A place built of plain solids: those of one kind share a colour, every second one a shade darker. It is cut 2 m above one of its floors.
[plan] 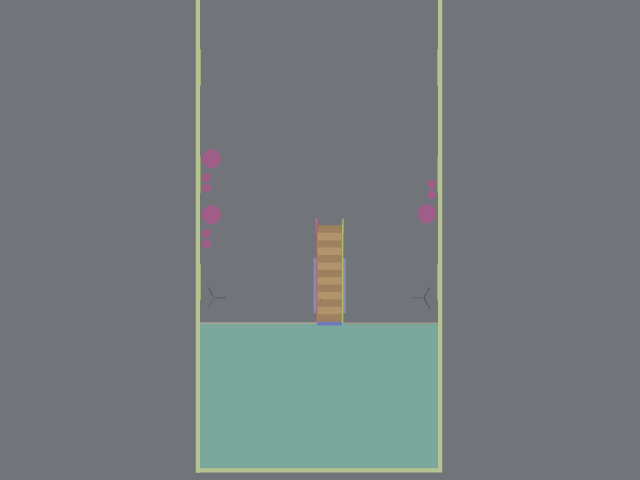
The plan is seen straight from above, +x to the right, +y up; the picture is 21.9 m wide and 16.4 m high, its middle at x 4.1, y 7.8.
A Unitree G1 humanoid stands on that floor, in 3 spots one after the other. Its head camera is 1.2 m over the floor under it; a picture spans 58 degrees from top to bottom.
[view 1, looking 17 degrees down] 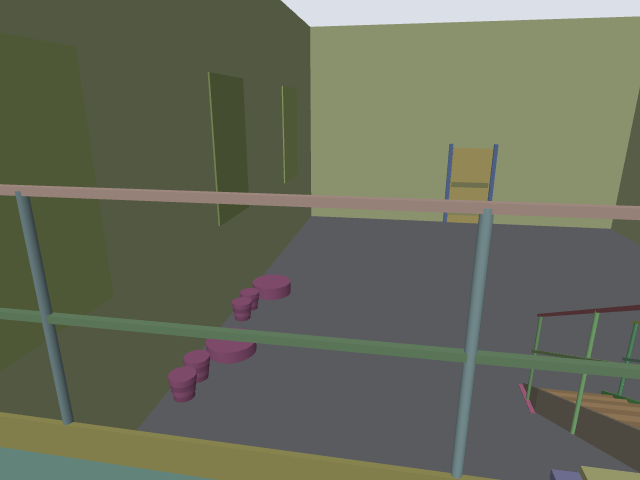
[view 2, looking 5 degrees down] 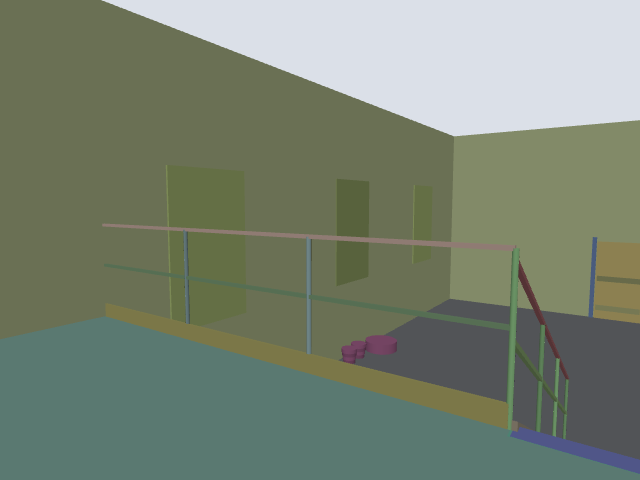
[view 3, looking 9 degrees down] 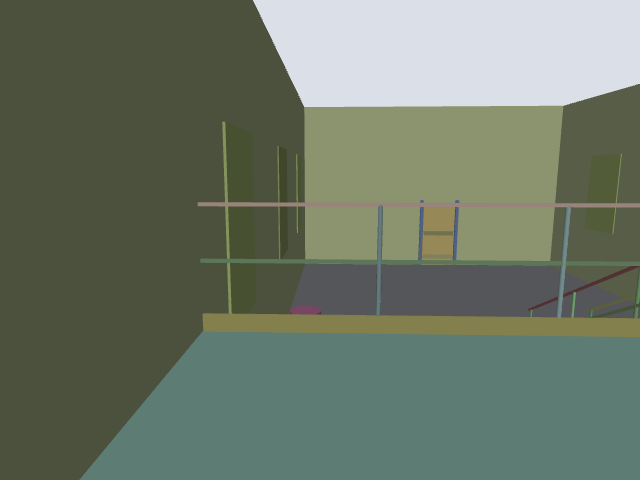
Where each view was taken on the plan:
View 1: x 2.43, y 3.86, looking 100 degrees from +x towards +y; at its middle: ground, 10.56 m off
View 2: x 4.43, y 2.57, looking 125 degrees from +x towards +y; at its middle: wall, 7.75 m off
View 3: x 1.00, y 1.83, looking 92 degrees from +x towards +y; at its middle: wall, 14.50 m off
